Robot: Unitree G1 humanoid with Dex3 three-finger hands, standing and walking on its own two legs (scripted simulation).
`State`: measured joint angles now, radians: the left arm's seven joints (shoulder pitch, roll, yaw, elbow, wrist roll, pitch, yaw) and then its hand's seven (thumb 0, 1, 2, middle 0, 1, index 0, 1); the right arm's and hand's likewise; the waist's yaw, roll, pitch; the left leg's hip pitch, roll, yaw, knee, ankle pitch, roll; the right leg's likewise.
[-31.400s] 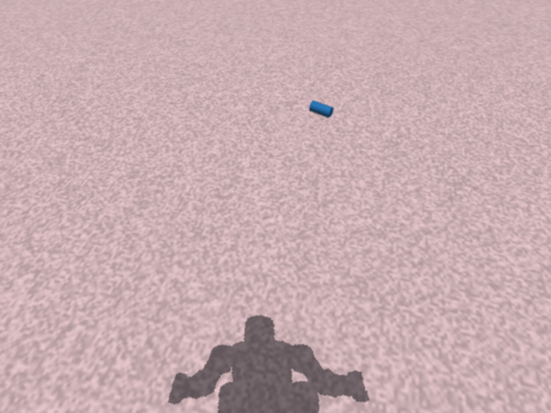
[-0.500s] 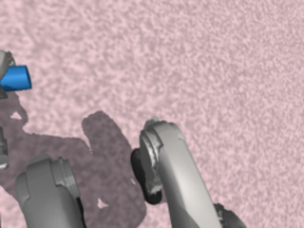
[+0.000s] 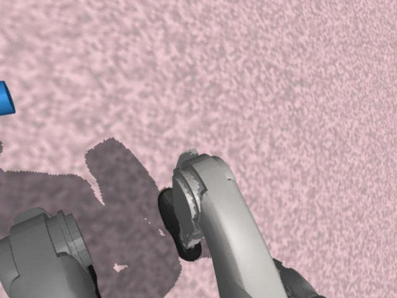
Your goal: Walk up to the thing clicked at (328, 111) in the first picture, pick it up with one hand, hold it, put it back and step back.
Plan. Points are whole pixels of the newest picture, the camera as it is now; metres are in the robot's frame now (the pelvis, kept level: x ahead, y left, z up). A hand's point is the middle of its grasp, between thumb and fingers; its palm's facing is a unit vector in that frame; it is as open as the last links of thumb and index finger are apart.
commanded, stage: rest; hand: left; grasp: from above
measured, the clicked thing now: out of the picture +0.51 +0.25 -0.26
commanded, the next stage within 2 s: open in 0.88 s
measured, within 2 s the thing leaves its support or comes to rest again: rests again in 1.26 s
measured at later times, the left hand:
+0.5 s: hand out of the picture +0.51 +0.24 -0.25, palm faces -0.48 -0.06 -0.88, open 9.1 cm
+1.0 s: hand out of the picture +0.51 +0.25 -0.26, palm faces -0.47 -0.08 -0.88, open 9.1 cm
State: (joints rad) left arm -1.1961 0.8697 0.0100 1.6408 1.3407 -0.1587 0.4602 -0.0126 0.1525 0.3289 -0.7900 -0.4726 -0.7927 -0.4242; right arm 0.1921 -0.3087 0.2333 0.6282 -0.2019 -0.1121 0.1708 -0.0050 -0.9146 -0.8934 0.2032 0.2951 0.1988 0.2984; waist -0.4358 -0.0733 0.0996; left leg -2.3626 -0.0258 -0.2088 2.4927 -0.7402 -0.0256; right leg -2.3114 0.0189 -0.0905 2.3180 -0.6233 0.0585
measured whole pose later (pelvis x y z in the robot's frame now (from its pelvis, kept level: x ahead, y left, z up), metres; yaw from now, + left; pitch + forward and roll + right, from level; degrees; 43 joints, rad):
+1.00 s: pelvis +0.00 +0.01 +0.00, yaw -3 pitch +32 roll -15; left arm -1.24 0.99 0.00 1.73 1.32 -0.16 0.53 -0.01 0.16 0.33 -0.77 -0.49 -0.78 -0.44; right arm 0.16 -0.35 0.32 0.60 -0.22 -0.17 0.21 -0.01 -0.92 -0.90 0.20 0.30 0.20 0.30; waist -0.48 -0.12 0.17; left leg -2.35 -0.02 -0.25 2.51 -0.74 -0.01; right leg -2.28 0.03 -0.12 2.30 -0.61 0.07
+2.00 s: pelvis -0.01 +0.01 +0.00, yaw -4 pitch +32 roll -16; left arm -1.22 1.03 0.00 1.68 1.31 -0.17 0.51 0.00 -0.28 0.84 -0.26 -0.85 -0.26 -0.86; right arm 0.15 -0.34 0.36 0.58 -0.23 -0.15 0.19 -0.01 -0.91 -0.90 0.20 0.30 0.20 0.30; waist -0.49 -0.13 0.20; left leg -2.36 -0.01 -0.26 2.50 -0.73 -0.01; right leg -2.27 0.03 -0.14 2.27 -0.59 0.07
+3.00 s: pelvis -0.01 +0.00 +0.02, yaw +4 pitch +37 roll -8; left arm -1.23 0.78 -0.02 1.47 1.22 -0.02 0.33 0.00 -0.41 0.93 -0.24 -0.87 -0.21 -0.90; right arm 0.23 -0.27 0.16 0.66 -0.13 0.01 0.10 0.00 -0.92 -0.90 0.20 0.30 0.20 0.30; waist -0.37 0.01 -0.03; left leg -2.36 -0.03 -0.14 2.39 -0.68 -0.02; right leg -2.33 0.00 -0.04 2.27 -0.59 0.05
